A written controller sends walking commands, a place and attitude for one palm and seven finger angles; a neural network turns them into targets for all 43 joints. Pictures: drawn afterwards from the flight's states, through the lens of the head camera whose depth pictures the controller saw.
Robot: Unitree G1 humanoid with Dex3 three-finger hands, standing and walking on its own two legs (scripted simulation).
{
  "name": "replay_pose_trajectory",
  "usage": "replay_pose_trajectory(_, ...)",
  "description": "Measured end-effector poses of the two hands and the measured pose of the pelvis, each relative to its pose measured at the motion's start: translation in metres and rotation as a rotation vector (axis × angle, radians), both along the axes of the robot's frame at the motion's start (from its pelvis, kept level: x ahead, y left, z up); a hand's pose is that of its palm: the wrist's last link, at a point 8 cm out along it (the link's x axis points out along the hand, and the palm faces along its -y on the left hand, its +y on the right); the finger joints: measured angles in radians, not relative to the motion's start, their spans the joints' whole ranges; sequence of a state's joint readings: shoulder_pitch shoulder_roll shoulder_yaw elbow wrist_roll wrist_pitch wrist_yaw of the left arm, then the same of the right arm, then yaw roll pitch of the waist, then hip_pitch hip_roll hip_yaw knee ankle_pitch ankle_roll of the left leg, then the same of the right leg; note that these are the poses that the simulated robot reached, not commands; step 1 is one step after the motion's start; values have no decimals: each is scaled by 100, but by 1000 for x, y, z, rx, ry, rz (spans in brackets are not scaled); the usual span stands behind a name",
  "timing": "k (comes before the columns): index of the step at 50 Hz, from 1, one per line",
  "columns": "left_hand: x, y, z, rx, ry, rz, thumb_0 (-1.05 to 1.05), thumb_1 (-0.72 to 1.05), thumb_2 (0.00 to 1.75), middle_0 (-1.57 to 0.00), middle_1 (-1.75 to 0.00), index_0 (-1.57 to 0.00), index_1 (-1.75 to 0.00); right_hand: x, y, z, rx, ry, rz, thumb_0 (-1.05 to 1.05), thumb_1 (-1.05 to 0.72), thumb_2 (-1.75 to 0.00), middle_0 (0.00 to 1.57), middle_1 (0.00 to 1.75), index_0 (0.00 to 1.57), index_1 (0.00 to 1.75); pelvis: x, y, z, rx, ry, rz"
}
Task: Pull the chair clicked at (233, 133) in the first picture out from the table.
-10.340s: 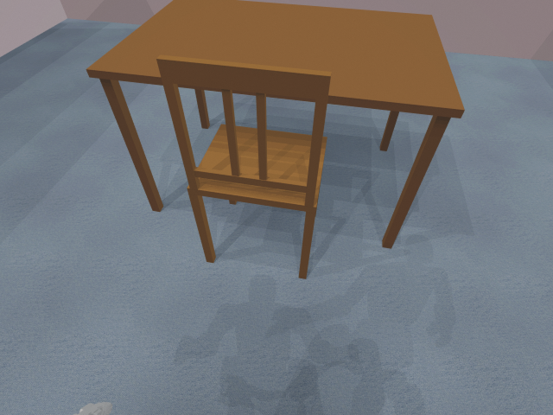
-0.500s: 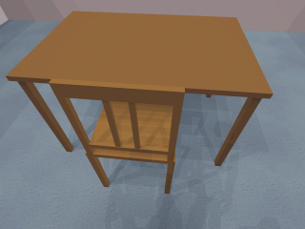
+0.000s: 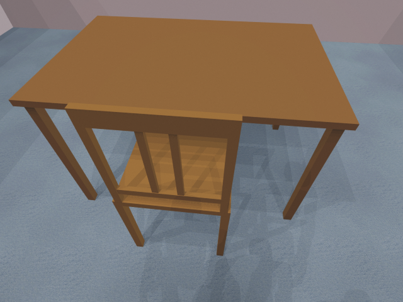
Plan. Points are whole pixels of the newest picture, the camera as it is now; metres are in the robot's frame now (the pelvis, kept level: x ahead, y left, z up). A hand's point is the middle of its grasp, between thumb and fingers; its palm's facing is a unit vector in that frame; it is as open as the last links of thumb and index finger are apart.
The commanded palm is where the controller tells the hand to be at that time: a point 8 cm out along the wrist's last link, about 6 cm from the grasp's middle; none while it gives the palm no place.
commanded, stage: come to a stop and stand still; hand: left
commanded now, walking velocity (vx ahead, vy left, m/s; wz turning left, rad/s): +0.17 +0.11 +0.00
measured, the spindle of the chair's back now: (148, 164) +0.49 +0.20 -0.09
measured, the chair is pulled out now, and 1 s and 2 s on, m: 0.00 0.00 0.00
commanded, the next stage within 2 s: look again from close up in 1.58 s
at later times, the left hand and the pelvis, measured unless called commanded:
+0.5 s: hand out of the picture +0.02 +0.24 -0.18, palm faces +0.05 -0.98 -0.20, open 7.3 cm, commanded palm none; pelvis +0.02 +0.07 -0.01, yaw +0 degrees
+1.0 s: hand out of the picture +0.04 +0.23 -0.18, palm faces +0.04 -0.98 -0.20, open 7.3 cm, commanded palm none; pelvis +0.03 +0.07 -0.01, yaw +0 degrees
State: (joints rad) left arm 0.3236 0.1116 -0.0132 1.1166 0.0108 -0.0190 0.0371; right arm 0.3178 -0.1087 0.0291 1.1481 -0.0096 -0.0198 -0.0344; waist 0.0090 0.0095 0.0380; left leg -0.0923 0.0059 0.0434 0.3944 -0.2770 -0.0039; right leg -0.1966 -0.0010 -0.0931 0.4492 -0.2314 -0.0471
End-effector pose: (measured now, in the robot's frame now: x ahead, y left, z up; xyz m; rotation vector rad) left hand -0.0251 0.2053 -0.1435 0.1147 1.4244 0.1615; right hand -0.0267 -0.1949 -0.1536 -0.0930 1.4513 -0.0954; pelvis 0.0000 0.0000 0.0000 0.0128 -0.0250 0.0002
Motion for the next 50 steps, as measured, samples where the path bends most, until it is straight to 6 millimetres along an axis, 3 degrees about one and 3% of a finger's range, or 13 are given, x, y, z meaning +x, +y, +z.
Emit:
replay_pose_trajectory(7,-3,6,-6,-1,-1,33,1,91,90,-20,-30,-20,-30,-1,-2,-1,-17,38,20,0,-91,-90,20,29,19,30,7,5,-5,-23,11,9)
replay_pose_trajectory(13,-3,30,-13,0,1,14,1,91,90,-20,-30,-20,-30,23,7,-1,-59,-51,10,1,-91,-90,20,29,19,30,6,28,-11,-48,12,18)
replay_pose_trajectory(19,20,60,-10,18,-42,14,1,91,90,-20,-30,-20,-30,37,28,-1,-65,-99,32,2,-93,-90,20,29,19,30,13,51,-9,-38,3,16)
replay_pose_trajectory(26,44,81,-5,29,-72,-11,1,91,90,-20,-30,-20,-30,38,45,0,-58,-87,29,2,-93,-90,20,30,20,30,17,67,-6,-25,9,4)
replay_pose_trajectory(38,56,87,-6,28,-31,-22,1,92,90,-20,-30,-20,-30,36,57,-1,-50,-28,4,1,-91,-90,20,30,20,30,28,73,-6,-19,11,-9)
replay_pose_trajectory(50,55,75,-7,23,-16,-10,1,92,90,-20,-30,-20,-30,52,45,-1,-64,-38,8,1,-91,-90,20,30,20,30,35,65,-6,-18,3,-7)
